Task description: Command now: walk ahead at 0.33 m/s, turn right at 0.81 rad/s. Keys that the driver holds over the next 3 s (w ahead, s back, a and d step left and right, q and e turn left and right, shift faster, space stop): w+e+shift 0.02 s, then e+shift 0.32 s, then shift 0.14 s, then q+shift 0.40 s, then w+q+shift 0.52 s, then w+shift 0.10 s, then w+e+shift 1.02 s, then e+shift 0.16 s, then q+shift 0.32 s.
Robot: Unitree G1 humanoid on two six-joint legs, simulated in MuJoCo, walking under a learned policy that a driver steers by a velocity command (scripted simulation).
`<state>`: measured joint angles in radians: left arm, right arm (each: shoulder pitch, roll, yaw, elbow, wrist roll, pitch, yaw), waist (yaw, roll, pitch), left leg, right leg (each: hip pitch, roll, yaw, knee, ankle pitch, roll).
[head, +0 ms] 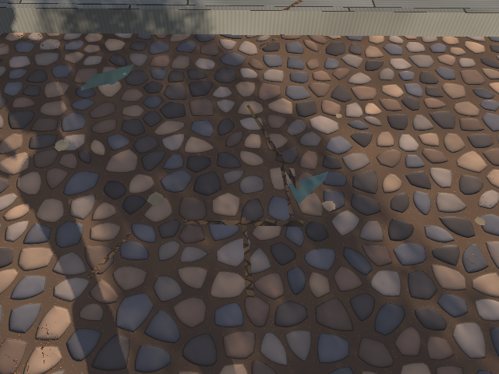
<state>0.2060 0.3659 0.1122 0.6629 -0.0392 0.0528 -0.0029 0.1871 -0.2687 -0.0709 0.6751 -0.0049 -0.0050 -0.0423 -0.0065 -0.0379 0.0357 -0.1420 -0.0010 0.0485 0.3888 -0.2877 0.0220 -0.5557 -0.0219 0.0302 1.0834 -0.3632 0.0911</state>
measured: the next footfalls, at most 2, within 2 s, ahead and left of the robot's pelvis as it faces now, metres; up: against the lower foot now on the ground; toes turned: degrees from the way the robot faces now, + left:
right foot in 0.26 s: +0.14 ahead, -0.19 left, +0.00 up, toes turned -15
left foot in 0.70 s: +0.27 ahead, +0.00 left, +0.00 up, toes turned -20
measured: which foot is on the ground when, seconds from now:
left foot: down 0.00-0.26, up 0.28-0.68, down 0.70-1.00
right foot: up 0.00-0.24, down 0.26-0.76, up 0.78-1.00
